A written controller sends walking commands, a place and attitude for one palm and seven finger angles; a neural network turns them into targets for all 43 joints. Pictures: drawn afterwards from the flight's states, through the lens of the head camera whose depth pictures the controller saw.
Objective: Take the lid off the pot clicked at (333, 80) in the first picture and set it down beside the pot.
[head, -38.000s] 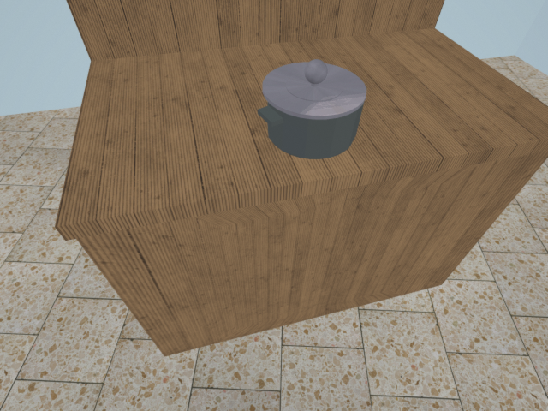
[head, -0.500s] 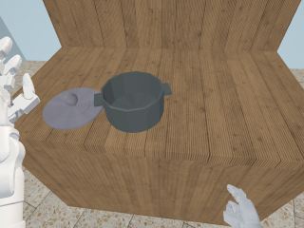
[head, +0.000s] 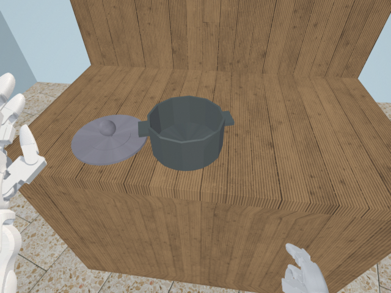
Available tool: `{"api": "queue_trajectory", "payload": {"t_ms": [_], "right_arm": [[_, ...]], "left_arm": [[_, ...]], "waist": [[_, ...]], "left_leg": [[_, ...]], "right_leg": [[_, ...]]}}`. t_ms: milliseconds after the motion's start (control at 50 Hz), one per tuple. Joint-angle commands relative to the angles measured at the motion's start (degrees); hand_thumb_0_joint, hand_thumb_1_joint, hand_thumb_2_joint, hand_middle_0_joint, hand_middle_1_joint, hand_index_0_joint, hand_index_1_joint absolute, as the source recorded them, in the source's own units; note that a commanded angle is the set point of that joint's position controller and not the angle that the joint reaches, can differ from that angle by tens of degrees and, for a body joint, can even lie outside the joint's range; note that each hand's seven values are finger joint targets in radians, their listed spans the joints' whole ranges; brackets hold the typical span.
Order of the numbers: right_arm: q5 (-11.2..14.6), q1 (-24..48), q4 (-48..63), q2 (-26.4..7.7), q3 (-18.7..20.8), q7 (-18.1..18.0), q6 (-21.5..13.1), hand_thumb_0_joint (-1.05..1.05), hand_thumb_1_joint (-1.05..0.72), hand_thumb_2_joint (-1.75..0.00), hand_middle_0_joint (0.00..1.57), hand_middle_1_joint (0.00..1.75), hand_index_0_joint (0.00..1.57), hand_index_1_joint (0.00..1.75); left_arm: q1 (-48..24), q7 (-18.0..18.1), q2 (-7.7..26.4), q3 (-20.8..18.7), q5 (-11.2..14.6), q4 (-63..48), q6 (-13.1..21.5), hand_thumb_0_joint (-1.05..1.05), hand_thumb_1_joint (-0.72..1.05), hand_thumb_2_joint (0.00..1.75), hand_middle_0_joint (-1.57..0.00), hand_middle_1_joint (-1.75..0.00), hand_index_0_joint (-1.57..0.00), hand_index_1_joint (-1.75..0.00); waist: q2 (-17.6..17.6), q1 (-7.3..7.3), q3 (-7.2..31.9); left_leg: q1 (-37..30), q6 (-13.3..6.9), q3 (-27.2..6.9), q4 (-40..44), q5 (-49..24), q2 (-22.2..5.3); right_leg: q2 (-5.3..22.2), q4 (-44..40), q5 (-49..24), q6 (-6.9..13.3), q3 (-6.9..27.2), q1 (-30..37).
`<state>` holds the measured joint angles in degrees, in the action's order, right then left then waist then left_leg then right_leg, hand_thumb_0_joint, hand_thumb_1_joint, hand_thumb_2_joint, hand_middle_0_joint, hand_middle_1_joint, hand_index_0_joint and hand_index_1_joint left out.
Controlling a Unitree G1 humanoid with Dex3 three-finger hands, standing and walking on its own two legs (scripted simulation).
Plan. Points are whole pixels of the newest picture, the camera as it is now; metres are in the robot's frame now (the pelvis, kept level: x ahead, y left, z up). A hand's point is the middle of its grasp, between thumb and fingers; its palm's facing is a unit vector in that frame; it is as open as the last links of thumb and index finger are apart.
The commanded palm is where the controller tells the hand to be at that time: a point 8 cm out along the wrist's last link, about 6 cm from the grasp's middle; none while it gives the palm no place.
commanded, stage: draw the hand back to the body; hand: left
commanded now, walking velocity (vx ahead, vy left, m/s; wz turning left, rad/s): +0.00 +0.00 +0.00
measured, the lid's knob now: (107, 128) +0.50 +0.31 +0.06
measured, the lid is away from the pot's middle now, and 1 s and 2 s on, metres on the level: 0.22 0.22 0.22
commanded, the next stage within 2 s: step back with the hand held close in 0.30 s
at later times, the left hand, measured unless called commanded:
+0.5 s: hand (10, 179) +0.17 +0.26 +0.25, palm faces +0.50 -0.79 -0.35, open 7.4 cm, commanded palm +0.11 +0.29 +0.24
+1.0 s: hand out of the picture +0.13 +0.25 +0.24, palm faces +0.43 -0.76 -0.48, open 7.4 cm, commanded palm +0.07 +0.30 +0.24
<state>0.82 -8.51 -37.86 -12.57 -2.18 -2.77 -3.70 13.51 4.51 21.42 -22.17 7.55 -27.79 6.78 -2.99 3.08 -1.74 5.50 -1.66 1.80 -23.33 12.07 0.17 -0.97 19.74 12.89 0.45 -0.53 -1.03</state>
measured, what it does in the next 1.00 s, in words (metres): shifts its weight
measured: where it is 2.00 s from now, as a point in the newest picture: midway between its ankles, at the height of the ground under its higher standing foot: outside the picture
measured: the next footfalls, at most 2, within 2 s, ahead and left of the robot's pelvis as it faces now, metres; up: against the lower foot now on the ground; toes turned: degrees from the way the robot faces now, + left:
right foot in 1.48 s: -0.20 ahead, -0.12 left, +0.00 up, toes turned -2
right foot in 1.84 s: -0.23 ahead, -0.08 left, +0.00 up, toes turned -3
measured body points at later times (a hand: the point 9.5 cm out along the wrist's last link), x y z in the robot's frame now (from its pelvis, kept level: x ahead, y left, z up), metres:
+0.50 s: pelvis -0.01 +0.01 +0.00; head -0.03 +0.01 +0.45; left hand +0.14 +0.30 +0.27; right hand +0.19 -0.19 -0.07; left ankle +0.02 +0.10 -0.74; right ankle -0.02 -0.12 -0.74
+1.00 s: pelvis -0.06 +0.02 -0.02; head -0.04 +0.03 +0.43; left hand +0.10 +0.29 +0.26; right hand +0.12 -0.21 -0.09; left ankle +0.01 +0.10 -0.74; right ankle -0.04 -0.11 -0.74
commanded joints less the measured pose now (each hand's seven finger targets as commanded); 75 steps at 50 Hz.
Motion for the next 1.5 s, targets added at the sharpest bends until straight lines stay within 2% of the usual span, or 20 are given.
{"api": "queue_trajectory", "payload": {"t_ms": [0,320,380,400,420,460,580,720,820,900,940,1020,1080,1140,1180,1200,1260,1380,1440,1480], "right_arm": [[-0.22,9.88,10.09,-6.12,2.38,-0.49,-3.46,0.0,-0.9,-0.9,0.2,0.3,0.2,0.3],[-0.27,9.63,10.09,-5.56,2.07,-0.86,-5.3,0.0,-0.9,-0.9,0.2,0.3,0.2,0.3],[-0.5,9.4,10.1,-5.88,2.19,-0.81,-5.57,0.0,-0.9,-0.9,0.2,0.3,0.2,0.3],[-0.26,10.22,12.99,-7.87,2.15,-0.72,-4.56,0.0,-0.9,-0.9,0.2,0.3,0.2,0.3],[-0.48,8.67,11.45,-6.33,2.38,-0.86,-4.12,0.0,-0.9,-0.9,0.2,0.3,0.2,0.3],[-0.41,6.86,11.6,-5.87,2.79,-0.12,-3.2,0.0,-0.9,-0.9,0.2,0.3,0.2,0.3],[0.22,5.64,14.04,-7.58,4.2,0.16,-0.64,0.0,-0.9,-0.9,0.2,0.3,0.2,0.3],[0.23,3.38,17.32,-7.59,5.36,0.17,0.57,0.0,-0.9,-0.9,0.2,0.3,0.2,0.3],[-0.2,1.77,16.33,-7.59,5.83,0.07,-0.86,0.0,-0.9,-0.9,0.2,0.3,0.2,0.3],[0.22,1.05,15.44,-6.97,5.81,-0.25,-1.01,0.0,-0.9,-0.9,0.2,0.3,0.2,0.3],[0.78,0.61,14.97,-7.01,6.41,-0.39,-0.61,0.0,-0.9,-0.9,0.2,0.3,0.2,0.3],[0.73,0.61,14.03,-5.98,6.07,-0.73,0.06,0.0,-0.9,-0.9,0.2,0.3,0.2,0.3],[0.42,2.58,15.06,-5.88,5.33,-1.2,-0.24,0.0,-0.9,-0.9,0.2,0.3,0.2,0.3],[0.33,3.47,16.35,-7.49,4.99,-1.78,-1.4,0.0,-0.9,-0.9,0.2,0.3,0.2,0.3],[-0.32,4.21,16.74,-8.15,4.99,-2.15,-2.63,0.0,-0.9,-0.9,0.2,0.3,0.2,0.3],[-1.14,2.36,15.94,-7.08,5.31,-1.98,-3.14,0.0,-0.9,-0.9,0.2,0.3,0.2,0.3],[-1.11,0.92,14.28,-5.88,6.66,-0.26,-4.43,0.0,-0.9,-0.9,0.2,0.3,0.2,0.3],[-1.71,-0.67,12.22,-5.16,6.76,0.65,-4.05,0.0,-0.9,-0.9,0.2,0.3,0.2,0.3],[-1.21,-0.8,10.76,-4.45,6.49,-0.49,-2.61,0.0,-0.9,-0.9,0.2,0.3,0.2,0.3],[-1.48,-0.76,9.68,-3.38,5.27,-1.11,-3.41,0.0,-0.9,-0.9,0.2,0.3,0.2,0.3]], "left_arm": [[-5.51,0.66,11.55,-6.95,-0.17,-12.25,3.41,0.0,0.9,0.9,-0.2,-0.3,-0.2,-0.3],[-0.27,1.05,8.38,-4.04,-1.13,-17.68,3.39,0.0,0.9,0.9,-0.2,-0.3,-0.2,-0.3],[-1.02,1.54,11.73,-6.69,-1.24,-21.39,3.67,0.0,0.9,0.9,-0.2,-0.3,-0.2,-0.3],[-11.05,2.45,21.87,-16.26,-2.1,-26.73,7.08,0.0,0.9,0.9,-0.2,-0.3,-0.2,-0.3],[-5.11,2.43,16.99,-13.43,-2.14,-18.98,7.69,0.0,0.9,0.9,-0.2,-0.3,-0.2,-0.3],[1.62,1.97,12.26,-9.05,-2.93,-16.04,6.67,0.0,0.9,0.9,-0.2,-0.3,-0.2,-0.3],[9.51,1.61,13.22,-9.73,-2.65,-22.7,8.08,0.0,0.9,0.9,-0.2,-0.3,-0.2,-0.3],[18.57,2.06,15.94,-14.39,-2.21,-31.87,8.96,0.0,0.9,0.9,-0.2,-0.3,-0.2,-0.3],[17.73,3.19,15.79,-15.74,-2.08,-30.57,9.0,0.0,0.9,0.9,-0.2,-0.3,-0.2,-0.3],[14.98,3.66,15.16,-15.11,-1.93,-23.83,8.73,0.0,0.9,0.9,-0.2,-0.3,-0.2,-0.3],[12.83,3.73,14.79,-14.01,-2.33,-21.41,8.49,0.0,0.9,0.9,-0.2,-0.3,-0.2,-0.3],[11.19,4.38,14.45,-11.96,-2.6,-20.89,8.59,0.0,0.9,0.9,-0.2,-0.3,-0.2,-0.3],[10.68,4.73,15.48,-11.98,-3.07,-23.45,8.74,0.0,0.9,0.9,-0.2,-0.3,-0.2,-0.3],[10.03,4.87,14.63,-11.74,-3.29,-26.44,10.37,0.0,0.9,0.9,-0.2,-0.3,-0.2,-0.3],[8.4,4.95,15.88,-13.71,-4.68,-29.34,11.44,0.0,0.9,0.9,-0.2,-0.3,-0.2,-0.3],[7.8,4.9,16.66,-15.01,-4.94,-29.15,11.31,0.0,0.9,0.9,-0.2,-0.3,-0.2,-0.3],[10.61,4.98,15.12,-14.27,-3.8,-28.99,10.85,0.0,0.9,0.9,-0.2,-0.3,-0.2,-0.3],[14.15,4.4,14.84,-12.78,-2.54,-28.1,10.67,0.0,0.9,0.9,-0.2,-0.3,-0.2,-0.3],[9.09,4.07,17.91,-13.57,-2.64,-27.24,12.55,0.0,0.9,0.9,-0.2,-0.3,-0.2,-0.3],[7.53,4.71,20.13,-15.22,-2.27,-25.53,13.46,0.0,0.9,0.9,-0.2,-0.3,-0.2,-0.3]], "waist": [[-1.19,0.29,4.61],[-2.2,0.36,2.58],[-2.23,0.54,5.89],[-0.82,-0.95,-0.07],[5.92,-1.21,-0.88],[9.03,-2.02,-0.37],[-4.16,-2.4,9.41],[-4.08,-2.05,15.24],[-8.52,-2.67,11.89],[1.93,-3.79,8.66],[7.94,-4.76,7.17],[9.09,-5.27,4.46],[5.61,-5.11,2.82],[-5.27,-4.44,0.4],[-17.96,-3.79,2.3],[-17.15,-4.07,3.15],[-7.51,-3.3,8.31],[-9.52,-3.89,15.91],[4.11,-4.95,14.23],[7.33,-4.67,12.63]], "left_leg": [[-3.79,-0.27,-2.21,4.19,-6.46,-1.49],[-3.08,0.04,-3.96,5.74,0.17,-1.84],[-3.83,0.14,-3.77,4.73,-2.52,-1.76],[3.51,-1.98,-5.46,2.99,2.98,-2.31],[4.06,-2.02,-5.99,0.51,3.35,-1.74],[2.52,-1.87,-5.45,-4.13,-0.46,-1.52],[3.1,-2.33,-7.67,0.63,-14.51,-5.85],[5.08,-2.66,-9.91,0.36,-30.13,-9.73],[12.74,-3.45,-11.22,3.0,-16.4,-12.43],[15.24,-1.8,-9.38,-3.75,-3.98,-7.75],[12.09,-0.5,-7.44,-9.06,4.27,-5.0],[7.43,0.49,-4.95,-19.87,7.51,-1.96],[9.15,-0.38,-6.79,-13.19,6.56,-3.48],[19.5,-2.13,-15.14,4.28,18.97,-9.46],[35.16,-5.59,-24.4,19.33,36.24,-17.1],[37.74,-6.76,-25.21,20.83,34.24,-18.37],[22.67,-5.81,-17.98,12.54,16.31,-15.63],[7.6,0.92,-12.69,9.13,7.04,-11.52],[0.6,2.64,-4.23,-12.47,0.93,-5.45],[-0.11,2.99,-1.53,-21.21,2.5,-3.09]], "right_leg": [[0.33,-3.99,-6.46,1.72,-1.18,-5.57],[0.0,-4.84,-0.86,1.87,-0.73,-6.42],[-0.12,-4.19,-2.93,1.97,-0.4,-4.09],[2.88,-6.27,-3.48,1.4,5.49,-9.33],[4.75,-7.92,-0.78,1.62,6.95,-11.23],[7.41,-9.24,-1.57,2.11,9.06,-14.14],[4.31,2.22,-13.48,0.5,2.12,-7.42],[1.98,11.29,-8.74,-0.68,0.33,-6.95],[1.72,15.44,5.02,-0.41,0.57,-8.0],[5.05,6.09,-7.85,0.96,4.62,-9.3],[8.96,0.74,-3.53,2.46,8.22,-15.94],[14.83,-5.59,7.64,5.06,10.71,-27.32],[11.4,-2.15,7.35,3.76,6.4,-27.62],[2.28,7.11,12.19,1.07,1.03,-20.75],[-4.01,28.03,10.61,-0.45,0.05,-6.19],[-4.2,37.58,11.98,-0.45,1.86,-5.64],[-2.48,32.33,16.52,0.39,2.64,-13.25],[-2.53,2.1,9.31,2.28,-1.78,-8.74],[10.32,-6.91,-3.53,6.18,7.12,-19.55],[15.99,-6.78,-11.93,5.92,6.38,-25.98]]}}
